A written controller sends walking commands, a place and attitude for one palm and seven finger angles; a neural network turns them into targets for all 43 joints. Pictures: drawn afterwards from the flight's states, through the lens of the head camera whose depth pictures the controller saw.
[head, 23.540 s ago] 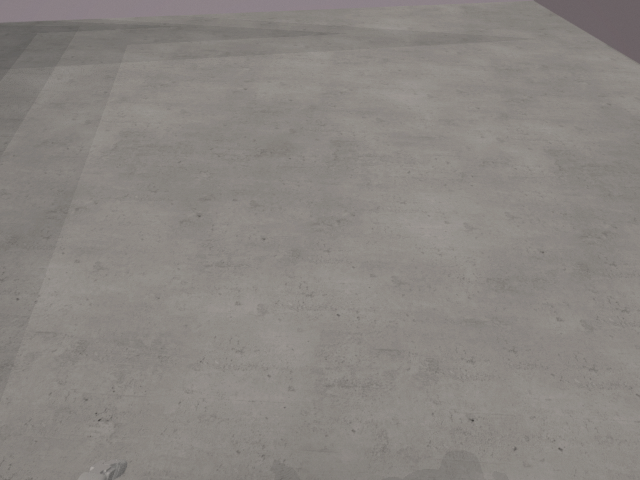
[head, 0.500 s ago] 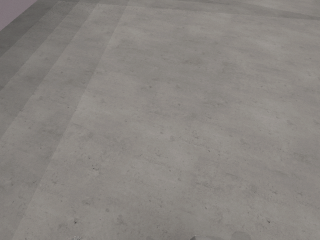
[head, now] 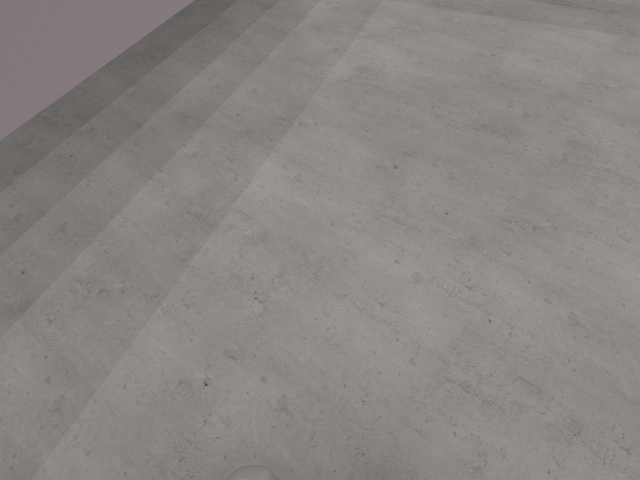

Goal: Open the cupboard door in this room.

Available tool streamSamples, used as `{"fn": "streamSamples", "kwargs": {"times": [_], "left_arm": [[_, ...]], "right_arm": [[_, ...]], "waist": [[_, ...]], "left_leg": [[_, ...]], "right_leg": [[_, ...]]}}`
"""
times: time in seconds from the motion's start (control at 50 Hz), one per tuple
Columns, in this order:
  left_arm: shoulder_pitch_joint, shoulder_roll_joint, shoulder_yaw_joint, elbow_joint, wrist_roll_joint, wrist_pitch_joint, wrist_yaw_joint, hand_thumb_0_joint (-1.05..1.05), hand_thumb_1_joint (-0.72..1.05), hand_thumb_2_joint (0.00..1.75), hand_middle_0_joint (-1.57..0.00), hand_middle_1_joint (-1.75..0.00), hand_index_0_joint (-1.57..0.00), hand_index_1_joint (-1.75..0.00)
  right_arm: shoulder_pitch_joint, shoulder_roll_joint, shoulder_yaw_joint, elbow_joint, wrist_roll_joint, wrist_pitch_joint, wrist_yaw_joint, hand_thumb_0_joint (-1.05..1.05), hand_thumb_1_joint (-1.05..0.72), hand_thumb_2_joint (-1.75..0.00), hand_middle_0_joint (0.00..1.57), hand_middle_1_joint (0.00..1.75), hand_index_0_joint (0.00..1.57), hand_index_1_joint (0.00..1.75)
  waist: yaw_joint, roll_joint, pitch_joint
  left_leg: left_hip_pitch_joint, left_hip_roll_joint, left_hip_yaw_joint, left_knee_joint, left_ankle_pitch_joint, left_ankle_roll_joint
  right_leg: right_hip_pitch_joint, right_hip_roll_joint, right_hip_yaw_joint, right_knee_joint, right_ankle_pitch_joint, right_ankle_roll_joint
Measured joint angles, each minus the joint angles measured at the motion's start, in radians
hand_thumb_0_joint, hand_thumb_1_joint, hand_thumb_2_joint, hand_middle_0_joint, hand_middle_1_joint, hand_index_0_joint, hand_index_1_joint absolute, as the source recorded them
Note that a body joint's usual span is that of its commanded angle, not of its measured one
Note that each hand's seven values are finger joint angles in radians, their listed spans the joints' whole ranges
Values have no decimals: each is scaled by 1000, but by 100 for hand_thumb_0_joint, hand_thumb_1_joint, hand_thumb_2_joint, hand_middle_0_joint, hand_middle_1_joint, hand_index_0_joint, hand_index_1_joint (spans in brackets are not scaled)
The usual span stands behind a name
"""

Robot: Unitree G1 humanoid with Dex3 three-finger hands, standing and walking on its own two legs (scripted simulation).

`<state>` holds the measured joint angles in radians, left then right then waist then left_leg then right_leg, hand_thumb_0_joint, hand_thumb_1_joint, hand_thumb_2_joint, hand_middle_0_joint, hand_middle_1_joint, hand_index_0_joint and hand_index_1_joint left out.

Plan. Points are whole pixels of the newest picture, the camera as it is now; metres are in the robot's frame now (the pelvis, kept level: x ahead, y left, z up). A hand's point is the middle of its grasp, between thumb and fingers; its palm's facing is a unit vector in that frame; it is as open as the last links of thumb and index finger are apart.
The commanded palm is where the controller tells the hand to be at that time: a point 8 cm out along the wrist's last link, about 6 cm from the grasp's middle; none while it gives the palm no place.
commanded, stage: turn or walk to find it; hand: left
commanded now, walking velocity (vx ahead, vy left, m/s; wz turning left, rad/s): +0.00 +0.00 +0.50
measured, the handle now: out of the picture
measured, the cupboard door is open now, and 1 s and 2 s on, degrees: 0 0 0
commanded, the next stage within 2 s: none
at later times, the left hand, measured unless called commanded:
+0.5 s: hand out of the picture +0.05 +0.23 -0.16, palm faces +0.25 -0.93 -0.29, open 7.4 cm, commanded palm none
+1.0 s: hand out of the picture -0.11 +0.20 -0.19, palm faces +0.54 -0.81 -0.25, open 7.4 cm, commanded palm none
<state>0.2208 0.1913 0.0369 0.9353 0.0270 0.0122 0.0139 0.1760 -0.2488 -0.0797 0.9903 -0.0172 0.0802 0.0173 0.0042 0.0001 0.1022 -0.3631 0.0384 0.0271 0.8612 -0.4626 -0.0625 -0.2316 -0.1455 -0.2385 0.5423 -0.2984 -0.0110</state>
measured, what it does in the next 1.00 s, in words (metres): steps on the spot, turning left: left foot, then right foot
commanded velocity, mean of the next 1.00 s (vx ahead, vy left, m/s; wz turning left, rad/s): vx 0.00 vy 0.00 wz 0.50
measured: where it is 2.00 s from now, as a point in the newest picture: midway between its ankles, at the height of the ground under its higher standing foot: outside the picture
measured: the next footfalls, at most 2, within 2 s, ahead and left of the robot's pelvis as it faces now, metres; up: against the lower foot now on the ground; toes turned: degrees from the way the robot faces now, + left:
left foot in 0.08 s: +0.02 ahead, +0.14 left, +0.00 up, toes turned +8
right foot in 0.50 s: +0.07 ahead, -0.10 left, +0.00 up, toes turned +10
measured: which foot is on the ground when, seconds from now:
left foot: up 0.00-0.06, down 0.08-0.50, up 0.52-0.96, down 0.98-1.00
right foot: down 0.00-0.08, up 0.10-0.48, down 0.50-0.98, up 1.00-1.00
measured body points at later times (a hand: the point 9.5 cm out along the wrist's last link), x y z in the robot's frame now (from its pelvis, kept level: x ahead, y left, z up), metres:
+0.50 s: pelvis -0.01 +0.00 -0.01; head +0.04 -0.01 +0.44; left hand +0.04 +0.27 -0.13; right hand +0.13 -0.23 -0.16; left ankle -0.02 +0.14 -0.74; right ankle +0.03 -0.11 -0.74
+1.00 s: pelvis -0.03 +0.00 -0.02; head +0.01 +0.04 +0.43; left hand -0.14 +0.24 -0.17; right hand +0.19 -0.17 -0.15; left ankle -0.10 +0.10 -0.74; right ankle +0.03 -0.11 -0.73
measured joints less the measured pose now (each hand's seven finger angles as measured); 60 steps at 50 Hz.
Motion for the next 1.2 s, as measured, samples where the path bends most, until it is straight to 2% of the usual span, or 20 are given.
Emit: {"fn": "streamSamples", "kwargs": {"times": [0.04,0.08,0.1,0.16,0.24,0.34,0.44,0.5,0.54,0.58,0.64,0.7,0.8,0.9,0.94,0.98,1.02,1.06,1.12,1.2], "left_arm": [[11,17,7,9,0,4,0,0,90,90,-21,-30,-21,-30],[27,35,15,18,-6,11,-1,0,90,90,-21,-30,-21,-30],[32,48,21,23,-10,19,-1,0,90,90,-21,-30,-20,-30],[22,80,30,46,-12,55,6,0,90,90,-20,-30,-20,-30],[-5,88,33,50,-15,59,-2,0,91,90,-20,-30,-20,-30],[-36,75,25,18,-17,49,-6,0,91,90,-20,-30,-20,-30],[-73,50,14,-13,-21,40,-6,0,91,90,-20,-30,-20,-30],[-78,34,5,-36,-22,17,-7,0,91,90,-20,-30,-20,-30],[-76,11,-4,-43,-14,-2,-3,0,91,90,-20,-30,-20,-30],[-64,-6,-9,-50,-13,-7,-1,0,91,90,-20,-30,-20,-30],[-43,-25,-12,-46,-12,-3,4,0,90,90,-20,-30,-20,-30],[-26,-32,-14,-35,-10,-4,6,0,90,90,-20,-30,-20,-30],[-3,-28,-12,-18,-5,-6,4,0,90,90,-21,-30,-20,-30],[14,-1,-1,1,0,0,1,0,90,90,-21,-30,-21,-30],[20,17,7,11,-1,5,0,0,90,90,-21,-30,-21,-30],[36,35,16,17,-8,14,-1,0,90,90,-21,-30,-21,-30],[30,62,25,30,-12,37,2,0,90,90,-21,-30,-20,-30],[16,75,30,46,-13,58,6,0,90,90,-20,-30,-20,-30],[-9,80,32,47,-15,59,-2,0,91,90,-20,-30,-20,-30],[-38,74,27,23,-17,47,-6,0,91,90,-20,-30,-20,-30]], "right_arm": [[-21,3,7,-11,3,-10,-2,1,-91,-90,20,30,20,30],[-34,2,13,-29,3,-27,0,1,-91,-90,20,30,20,30],[-41,4,12,-36,1,-38,0,1,-91,-90,20,30,20,30],[-60,25,20,-51,-2,-55,-6,0,-91,-89,20,30,20,30],[-56,35,31,-56,-5,-58,-19,0,-91,-89,20,30,20,30],[-43,41,32,-57,-6,-53,-16,0,-91,-89,20,30,20,30],[-21,39,23,-58,-11,-41,-13,0,-91,-89,20,30,20,30],[-1,31,13,-55,-8,-31,-12,0,-91,-89,20,30,20,30],[4,15,0,-48,-3,-23,-12,0,-91,-89,20,30,20,30],[12,6,-10,-39,-5,-10,-11,1,-91,-89,20,30,20,30],[20,-7,-18,-28,-9,-2,-2,1,-91,-89,20,30,20,30],[29,-11,-18,-18,-9,1,3,1,-91,-89,20,30,20,30],[26,-5,-10,1,-7,8,3,1,-91,-90,20,30,20,30],[-12,6,5,-1,2,0,1,1,-91,-90,20,30,20,30],[-28,11,11,-14,3,-11,0,1,-91,-90,20,30,20,30],[-34,9,16,-34,2,-31,3,1,-91,-90,20,30,20,30],[-52,25,18,-44,-1,-47,0,1,-91,-90,20,30,20,30],[-55,34,24,-54,-4,-57,-8,0,-91,-89,20,30,20,30],[-49,40,30,-55,-7,-59,-19,0,-91,-89,20,30,20,30],[-36,45,33,-50,-6,-57,-19,0,-91,-89,20,30,20,30]], "waist": [[9,-12,2],[13,-18,-5],[13,-27,-8],[25,-54,-2],[23,-39,-10],[15,-22,-19],[-12,6,-20],[-19,24,-28],[-25,59,-21],[-26,61,-20],[-29,62,-16],[-31,52,-14],[-20,26,-7],[7,-3,4],[12,-16,5],[14,-19,-8],[22,-50,-1],[21,-50,-1],[17,-37,-7],[13,-24,-17]], "left_leg": [[43,-5,24,-106,21,7],[105,-8,46,-264,132,20],[109,-15,45,-287,141,58],[98,-31,35,-253,123,85],[124,-38,-6,-322,168,83],[135,-55,-46,-374,208,82],[106,-69,-97,-353,212,64],[64,-80,-129,-294,190,41],[13,-80,-143,-164,96,43],[-54,-96,-126,44,3,43],[-120,-79,-88,268,41,29],[-133,-48,-67,329,80,10],[-82,-9,-40,209,49,-7],[0,1,12,-7,3,3],[44,-3,38,-118,36,11],[103,-4,48,-273,139,35],[88,-24,49,-245,127,69],[90,-28,36,-245,120,85],[111,-36,5,-302,155,89],[131,-51,-27,-361,196,92]], "right_leg": [[-11,-14,-19,27,-12,12],[-32,-29,-39,82,-38,29],[-57,-37,-28,137,-65,43],[-148,-6,89,368,-226,71],[-223,34,161,530,-166,89],[-231,50,197,482,-127,100],[-161,80,202,287,-137,94],[-69,101,185,71,-28,76],[-62,110,153,67,-9,11],[-52,93,131,66,-19,-17],[-19,75,101,20,-4,-22],[3,59,69,-15,11,-23],[15,30,18,-32,15,-18],[0,-3,-27,1,1,-1],[-12,-19,-47,33,-13,12],[-43,-35,-63,102,-45,31],[-106,-34,11,250,-189,60],[-167,2,86,403,-242,73],[-225,33,145,525,-185,87],[-240,47,185,513,-135,99]]}}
